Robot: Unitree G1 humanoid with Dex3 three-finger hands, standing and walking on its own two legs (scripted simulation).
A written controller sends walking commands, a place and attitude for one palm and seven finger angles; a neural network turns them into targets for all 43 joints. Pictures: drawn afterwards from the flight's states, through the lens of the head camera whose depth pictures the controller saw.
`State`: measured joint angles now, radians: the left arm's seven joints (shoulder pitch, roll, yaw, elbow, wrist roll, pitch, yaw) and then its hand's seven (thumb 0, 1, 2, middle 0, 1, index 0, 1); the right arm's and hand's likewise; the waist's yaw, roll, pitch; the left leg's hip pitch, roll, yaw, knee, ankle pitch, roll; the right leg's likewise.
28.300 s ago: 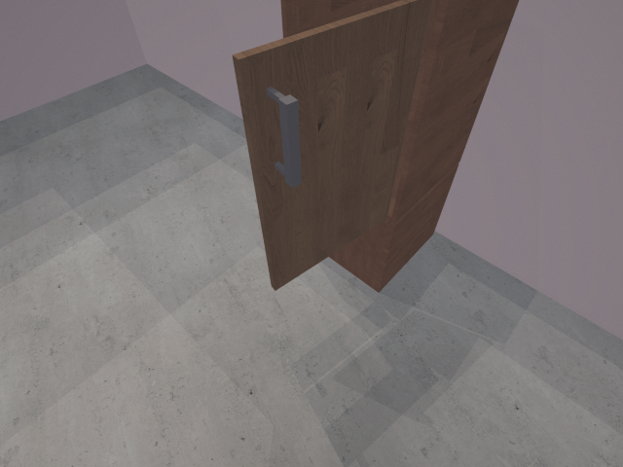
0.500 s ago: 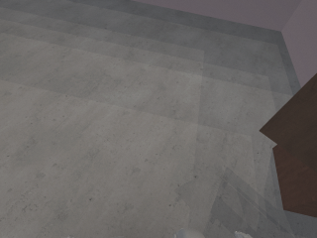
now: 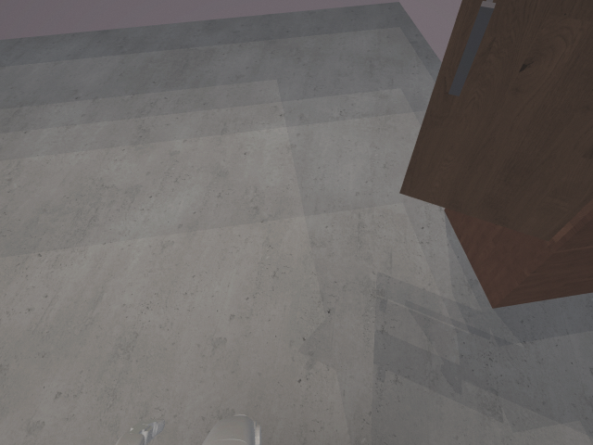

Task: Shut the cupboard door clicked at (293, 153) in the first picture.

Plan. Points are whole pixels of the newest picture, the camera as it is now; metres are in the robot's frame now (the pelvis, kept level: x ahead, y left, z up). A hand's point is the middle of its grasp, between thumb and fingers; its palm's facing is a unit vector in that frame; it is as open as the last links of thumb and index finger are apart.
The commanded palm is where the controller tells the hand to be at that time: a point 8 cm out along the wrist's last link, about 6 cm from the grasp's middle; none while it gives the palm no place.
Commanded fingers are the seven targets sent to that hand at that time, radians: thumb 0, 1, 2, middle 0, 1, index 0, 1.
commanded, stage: turn to face it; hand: left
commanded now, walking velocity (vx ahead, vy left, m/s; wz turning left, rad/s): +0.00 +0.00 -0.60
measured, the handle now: (471, 47) +0.74 -0.29 +0.12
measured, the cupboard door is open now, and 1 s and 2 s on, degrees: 56 56 56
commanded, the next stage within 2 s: take the last steps up to it in 0.58 s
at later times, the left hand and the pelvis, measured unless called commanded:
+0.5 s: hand (166, 416) +0.18 +0.22 -0.16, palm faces -0.23 -0.95 -0.21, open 7.4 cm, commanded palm none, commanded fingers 0.00 0.90 0.90 -0.20 -0.30 -0.20 -0.30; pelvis +0.03 +0.04 +0.01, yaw -16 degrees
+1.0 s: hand (205, 422) +0.17 +0.16 -0.19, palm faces -0.38 -0.92 -0.13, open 7.4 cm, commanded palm none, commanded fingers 0.00 0.90 0.90 -0.20 -0.30 -0.20 -0.30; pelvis +0.06 +0.02 -0.01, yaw -24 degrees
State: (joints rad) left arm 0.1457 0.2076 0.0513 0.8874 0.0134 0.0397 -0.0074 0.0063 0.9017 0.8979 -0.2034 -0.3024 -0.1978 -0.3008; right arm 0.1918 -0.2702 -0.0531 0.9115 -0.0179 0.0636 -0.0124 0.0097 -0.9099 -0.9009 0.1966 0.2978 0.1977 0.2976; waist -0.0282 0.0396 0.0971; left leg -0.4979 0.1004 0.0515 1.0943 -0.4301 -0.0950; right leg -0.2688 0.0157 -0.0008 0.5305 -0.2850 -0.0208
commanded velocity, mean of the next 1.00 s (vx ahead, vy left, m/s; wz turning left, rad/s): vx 0.10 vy -0.05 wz -0.35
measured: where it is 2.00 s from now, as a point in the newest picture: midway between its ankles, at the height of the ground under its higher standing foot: (379, 420)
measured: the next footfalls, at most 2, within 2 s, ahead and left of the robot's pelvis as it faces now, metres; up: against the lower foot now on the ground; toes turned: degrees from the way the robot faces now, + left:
left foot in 0.20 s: +0.08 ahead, +0.14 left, +0.00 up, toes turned -3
right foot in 0.62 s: +0.01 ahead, -0.11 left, +0.00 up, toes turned -22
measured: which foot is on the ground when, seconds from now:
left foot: up 0.00-0.18, down 0.20-0.62, up 0.64-0.94, down 0.96-1.00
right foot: down 0.00-0.20, up 0.22-0.60, down 0.62-0.96, up 0.98-1.00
